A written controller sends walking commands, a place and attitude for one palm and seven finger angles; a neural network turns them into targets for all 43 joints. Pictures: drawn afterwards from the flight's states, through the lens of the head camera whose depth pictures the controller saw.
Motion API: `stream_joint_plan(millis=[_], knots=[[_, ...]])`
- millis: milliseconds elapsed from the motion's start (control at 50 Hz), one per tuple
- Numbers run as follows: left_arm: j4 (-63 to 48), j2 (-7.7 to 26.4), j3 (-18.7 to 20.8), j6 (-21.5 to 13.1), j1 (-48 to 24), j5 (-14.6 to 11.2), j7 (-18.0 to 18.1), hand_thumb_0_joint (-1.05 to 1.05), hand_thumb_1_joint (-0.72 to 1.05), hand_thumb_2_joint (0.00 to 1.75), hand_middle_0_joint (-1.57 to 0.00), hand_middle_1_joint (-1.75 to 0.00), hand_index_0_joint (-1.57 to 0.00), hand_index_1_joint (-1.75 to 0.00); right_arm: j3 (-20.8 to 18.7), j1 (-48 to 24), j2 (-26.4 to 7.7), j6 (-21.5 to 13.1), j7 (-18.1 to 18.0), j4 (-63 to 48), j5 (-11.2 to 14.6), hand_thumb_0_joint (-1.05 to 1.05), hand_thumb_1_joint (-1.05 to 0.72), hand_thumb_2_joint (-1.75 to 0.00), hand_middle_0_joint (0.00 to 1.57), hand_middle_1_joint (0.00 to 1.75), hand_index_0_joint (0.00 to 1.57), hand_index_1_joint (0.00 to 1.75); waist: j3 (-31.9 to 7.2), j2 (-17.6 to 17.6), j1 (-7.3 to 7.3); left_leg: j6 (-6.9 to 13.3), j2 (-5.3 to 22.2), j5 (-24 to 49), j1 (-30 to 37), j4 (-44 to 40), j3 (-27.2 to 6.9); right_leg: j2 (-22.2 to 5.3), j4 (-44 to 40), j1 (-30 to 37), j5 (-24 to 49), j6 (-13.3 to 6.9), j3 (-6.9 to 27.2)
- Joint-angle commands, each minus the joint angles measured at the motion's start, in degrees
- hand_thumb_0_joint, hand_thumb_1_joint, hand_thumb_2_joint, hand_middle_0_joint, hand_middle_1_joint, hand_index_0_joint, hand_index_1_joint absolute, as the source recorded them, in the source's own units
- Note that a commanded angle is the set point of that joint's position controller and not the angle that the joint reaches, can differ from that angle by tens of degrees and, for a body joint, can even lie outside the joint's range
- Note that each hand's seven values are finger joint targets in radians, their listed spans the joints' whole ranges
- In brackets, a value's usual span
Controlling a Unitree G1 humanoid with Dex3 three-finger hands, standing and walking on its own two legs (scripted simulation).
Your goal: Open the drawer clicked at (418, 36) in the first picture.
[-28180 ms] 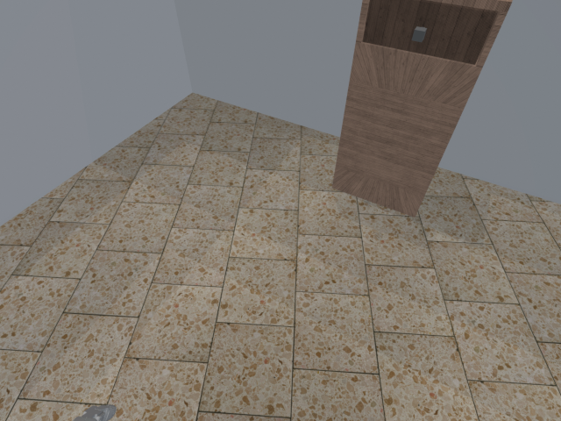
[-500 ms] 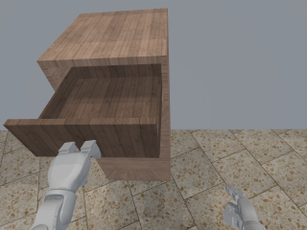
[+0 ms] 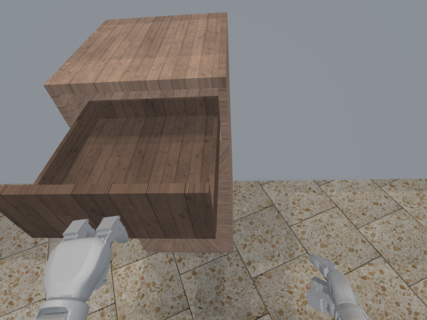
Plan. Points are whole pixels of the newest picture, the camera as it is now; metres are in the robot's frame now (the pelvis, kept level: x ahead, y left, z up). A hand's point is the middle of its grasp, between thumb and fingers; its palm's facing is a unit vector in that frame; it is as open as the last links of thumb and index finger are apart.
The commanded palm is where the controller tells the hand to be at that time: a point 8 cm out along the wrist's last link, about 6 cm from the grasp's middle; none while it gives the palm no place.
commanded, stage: pull the drawer open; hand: left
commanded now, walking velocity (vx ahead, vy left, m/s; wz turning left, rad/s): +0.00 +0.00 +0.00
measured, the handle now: (100, 236) +0.23 +0.24 +0.07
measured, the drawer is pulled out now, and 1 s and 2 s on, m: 0.30 0.30 0.30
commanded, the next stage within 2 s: open the thumb to release the handle in 0.26 s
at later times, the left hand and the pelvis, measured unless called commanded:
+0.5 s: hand (96, 268) +0.18 +0.23 +0.05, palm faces +0.06 -0.09 -0.99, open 6.4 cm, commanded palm +0.15 +0.24 +0.11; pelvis +0.01 +0.01 -0.01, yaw +0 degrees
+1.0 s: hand (95, 271) +0.17 +0.23 +0.06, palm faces +0.06 -0.12 -0.99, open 13.5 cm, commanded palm +0.15 +0.22 +0.11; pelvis -0.01 +0.00 +0.00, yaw +2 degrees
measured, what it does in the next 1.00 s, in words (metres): stands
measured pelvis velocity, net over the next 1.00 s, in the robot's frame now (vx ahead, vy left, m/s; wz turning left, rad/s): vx -0.01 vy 0.00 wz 0.03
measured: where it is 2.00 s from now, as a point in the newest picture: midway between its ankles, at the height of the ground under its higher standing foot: outside the picture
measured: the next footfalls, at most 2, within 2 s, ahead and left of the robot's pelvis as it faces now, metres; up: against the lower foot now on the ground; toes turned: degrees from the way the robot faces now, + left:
none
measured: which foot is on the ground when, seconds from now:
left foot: down 0.00-1.00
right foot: down 0.00-1.00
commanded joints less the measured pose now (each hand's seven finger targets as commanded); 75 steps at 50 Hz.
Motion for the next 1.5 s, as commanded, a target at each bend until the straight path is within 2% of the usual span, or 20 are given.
stream_joint_plan(millis=[0,120,220,320,340,360,400,440,500,560,700,740,900,940,1100,1220,1300,1320,1400,1480], knots=[[-18.1,10.33,10.77,0.17,7.36,-1.03,4.6,0.0,0.9,0.9,-0.4,-1.35,-0.4,-1.35,-1.84,-10.05,-5.78,-2.78,0.0,-11.28,0.48,0.0,-0.9,-0.9,0.2,0.3,0.2,0.3,-10.07,-1.18,2.65,1.26,-2.28,20.99,4.05,-2.57,0.87,0.03,-5.26,6.38,24.28,0.1,1.48],[-19.14,10.59,11.48,1.09,9.99,-1.12,5.34,0.0,0.9,0.9,-0.4,-1.35,-0.4,-1.35,-1.41,-9.89,-5.9,-2.17,0.38,-12.13,0.23,0.0,-0.9,-0.9,0.2,0.3,0.2,0.3,-6.96,-1.67,2.15,1.63,-2.16,18.02,1.88,-2.14,1.05,-0.18,-4.94,4.14,22.13,0.42,1.37],[-20.3,10.76,12.61,1.06,11.95,-0.75,6.78,0.0,0.9,0.9,-0.4,-1.35,-0.4,-1.35,-2.02,-8.36,-6.18,-1.95,0.9,-12.22,0.26,0.0,-0.9,-0.9,0.2,0.3,0.2,0.3,-10.23,0.92,2.26,1.42,-1.57,22.8,3.25,-0.91,0.6,0.3,-3.27,3.86,23.12,-0.01,1.06],[-20.54,10.28,12.36,1.13,12.77,-0.7,7.79,0.0,0.9,0.9,-0.4,-1.35,-0.4,-1.35,-2.33,-7.95,-6.23,-1.89,1.22,-12.32,0.14,0.0,-0.9,-0.9,0.2,0.3,0.2,0.3,-10.36,-0.49,1.83,1.44,-1.42,24.54,2.97,0.24,0.19,0.35,-2.14,2.73,25.14,0.09,1.2],[-18.66,11.11,12.06,1.18,-3.07,0.18,8.05,0.0,0.9,0.9,-0.4,-1.35,-0.4,-1.35,-2.51,-7.94,-6.31,-1.12,0.6,-9.75,-0.03,0.0,-0.9,-0.9,0.2,0.3,0.2,0.3,-8.69,-2.05,-1.5,1.39,-1.95,20.52,2.77,0.29,-0.46,0.5,-2.4,-0.15,22.41,0.0,0.75],[-17.11,11.17,13.18,0.72,-2.68,0.76,8.48,0.0,0.83,0.87,-0.4,-1.34,-0.4,-1.34,-3.03,-7.61,-5.68,-1.69,-0.02,-10.37,-0.5,0.0,-0.9,-0.9,0.2,0.3,0.2,0.3,-9.21,-2.16,0.17,1.64,-1.91,19.22,3.35,0.29,-0.4,0.62,-2.55,-0.14,20.8,-0.07,0.71],[-15.29,11.87,14.29,0.93,0.02,0.7,8.88,0.0,0.69,0.81,-0.38,-1.33,-0.38,-1.33,-2.96,-7.73,-5.79,-1.85,-0.36,-10.29,-0.21,0.0,-0.9,-0.9,0.2,0.3,0.2,0.3,-9.85,-1.21,0.81,1.36,-1.98,19.06,3.64,-0.3,-0.47,0.76,-3.16,0.74,19.81,-0.42,0.82],[-15.93,9.8,11.95,1.2,-1.57,0.23,8.61,0.0,0.55,0.75,-0.38,-1.31,-0.38,-1.31,-3.08,-7.71,-5.37,-1.98,-0.39,-10.0,0.14,0.0,-0.9,-0.9,0.2,0.3,0.2,0.3,-11.24,-0.69,0.44,1.38,-1.9,19.88,4.57,-0.2,-0.34,0.47,-2.74,1.25,20.57,-0.15,-0.06],[-13.54,11.09,12.24,2.33,-4.26,-0.41,7.57,0.0,0.34,0.66,-0.36,-1.29,-0.36,-1.29,-2.75,-8.57,-5.48,-1.73,-1.17,-9.35,0.41,0.0,-0.9,-0.9,0.2,0.3,0.2,0.3,-10.69,-3.34,0.31,1.46,-2.19,18.29,4.23,-0.95,-0.35,0.55,-3.81,2.53,20.12,0.17,0.04],[-11.26,8.87,8.64,3.48,-5.35,-0.15,5.56,0.0,0.13,0.57,-0.35,-1.27,-0.35,-1.27,-2.19,-9.58,-5.21,-1.79,-1.62,-9.13,0.48,0.0,-0.9,-0.9,0.2,0.3,0.2,0.3,-7.82,-5.12,0.18,1.83,-2.43,16.0,3.51,-1.85,-0.13,0.27,-4.8,1.89,18.47,0.69,-0.35],[-10.87,10.18,7.63,3.65,-8.56,0.01,1.15,0.0,-0.36,0.36,-0.31,-1.22,-0.31,-1.22,-1.04,-10.6,-5.17,-1.7,-2.0,-8.97,0.45,0.0,-0.9,-0.9,0.2,0.3,0.2,0.3,-6.1,-4.25,0.56,1.97,-2.4,14.97,4.9,-3.71,0.16,0.06,-7.18,3.36,15.46,0.76,-0.4],[-10.51,8.38,5.91,2.96,-9.33,-0.01,0.31,0.0,-0.5,0.3,-0.3,-1.2,-0.3,-1.2,-1.1,-10.16,-4.81,-1.94,-1.78,-8.78,0.41,0.0,-0.9,-0.9,0.2,0.3,0.2,0.3,-5.12,-4.18,0.48,2.15,-2.43,14.09,4.88,-4.15,0.19,-0.1,-7.73,2.96,14.24,0.75,-0.62],[-10.8,8.87,5.78,0.52,-12.04,0.92,-0.18,0.0,-0.5,0.3,-0.3,-1.2,-0.3,-1.2,-1.22,-10.39,-4.91,-2.65,-1.55,-8.66,-0.13,0.0,-0.9,-0.9,0.2,0.3,0.2,0.3,-4.21,-2.64,0.56,1.89,-2.67,12.2,5.47,-4.79,0.16,0.05,-9.51,2.23,10.25,0.44,0.0],[-8.76,4.57,2.29,-0.07,-9.86,0.69,-0.06,0.0,-0.5,0.3,-0.3,-1.2,-0.3,-1.2,-1.47,-9.75,-4.34,-3.22,-1.16,-8.47,-0.21,0.0,-0.9,-0.9,0.2,0.3,0.2,0.3,-3.34,-4.35,0.29,2.09,-2.96,12.03,4.73,-4.49,0.32,-0.21,-9.31,1.75,10.73,0.52,-0.46],[-7.71,9.91,7.32,-0.89,-15.45,2.2,2.92,0.0,-0.5,0.3,-0.3,-1.2,-0.3,-1.2,-1.8,-10.03,-4.57,-3.47,-2.05,-7.82,-0.32,0.0,-0.9,-0.9,0.2,0.3,0.2,0.3,-5.68,-2.89,0.94,1.65,-3.23,9.61,4.82,-4.75,0.19,-0.26,-10.38,2.08,7.01,0.25,1.05],[-5.45,5.51,2.53,0.42,-18.31,0.57,2.34,0.0,-0.5,0.3,-0.3,-1.2,-0.3,-1.2,-1.69,-9.85,-4.59,-4.03,-2.33,-7.44,0.39,0.0,-0.9,-0.9,0.2,0.3,0.2,0.3,-6.82,-3.96,-0.16,1.77,-3.03,10.5,4.88,-5.63,0.05,-0.25,-9.37,2.62,8.68,0.66,-0.66],[-8.96,10.8,6.1,1.52,-20.37,0.77,1.42,0.0,-0.5,0.3,-0.3,-1.2,-0.3,-1.2,-1.67,-10.89,-5.07,-3.63,-2.72,-7.57,0.42,0.0,-0.9,-0.9,0.2,0.3,0.2,0.3,-7.82,-2.5,1.17,1.7,-3.0,11.71,6.1,-7.01,-0.06,-0.2,-10.18,5.04,8.98,0.34,-0.06],[-10.3,8.35,3.66,1.82,-20.15,0.73,1.08,0.0,-0.5,0.3,-0.3,-1.2,-0.3,-1.2,-1.3,-10.85,-4.49,-3.77,-2.57,-7.91,0.38,0.0,-0.9,-0.9,0.2,0.3,0.2,0.3,-8.92,-2.71,0.98,2.08,-3.04,12.49,6.85,-6.82,0.09,-0.56,-9.72,5.34,9.54,0.47,-0.81],[-10.99,11.89,7.27,2.43,-20.68,-0.57,-0.42,0.0,-0.5,0.3,-0.3,-1.2,-0.3,-1.2,-1.16,-11.64,-4.85,-3.3,-3.0,-7.54,0.75,0.0,-0.9,-0.9,0.2,0.3,0.2,0.3,-6.31,-2.81,1.15,2.0,-2.76,12.99,7.54,-8.13,-0.12,-0.21,-11.41,6.28,10.11,0.47,-0.52],[-12.14,11.0,6.5,3.39,-21.33,-1.51,-2.37,0.0,-0.5,0.3,-0.3,-1.2,-0.3,-1.2,-0.91,-11.67,-4.88,-2.77,-2.62,-7.38,1.21,0.0,-0.9,-0.9,0.2,0.3,0.2,0.3,-5.13,-2.4,0.96,1.86,-2.47,14.55,8.34,-9.78,-0.13,-0.14,-11.85,7.35,11.5,0.56,-1.42]])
